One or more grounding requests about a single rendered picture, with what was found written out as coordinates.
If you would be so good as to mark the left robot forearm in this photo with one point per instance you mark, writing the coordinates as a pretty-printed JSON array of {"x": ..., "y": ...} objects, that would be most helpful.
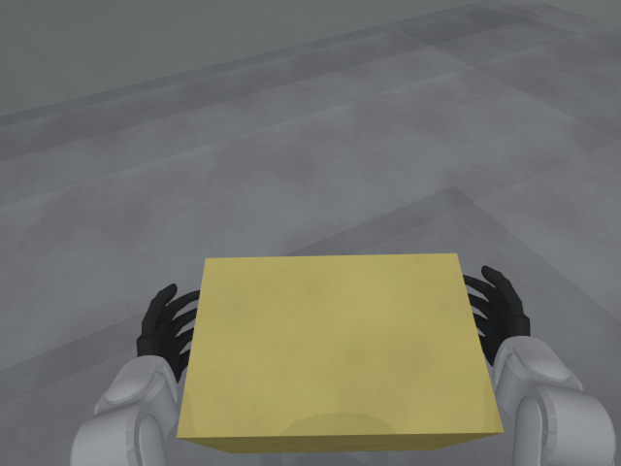
[{"x": 132, "y": 418}]

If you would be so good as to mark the right robot forearm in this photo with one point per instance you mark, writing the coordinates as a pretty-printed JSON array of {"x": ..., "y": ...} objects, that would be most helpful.
[{"x": 556, "y": 422}]

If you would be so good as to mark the carton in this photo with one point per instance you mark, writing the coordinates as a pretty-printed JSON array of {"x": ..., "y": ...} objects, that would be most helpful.
[{"x": 336, "y": 353}]

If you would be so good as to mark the right robot hand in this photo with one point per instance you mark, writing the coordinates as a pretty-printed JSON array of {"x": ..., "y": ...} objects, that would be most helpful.
[{"x": 504, "y": 311}]

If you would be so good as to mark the left robot hand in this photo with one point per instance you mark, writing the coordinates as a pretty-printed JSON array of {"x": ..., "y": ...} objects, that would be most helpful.
[{"x": 159, "y": 330}]

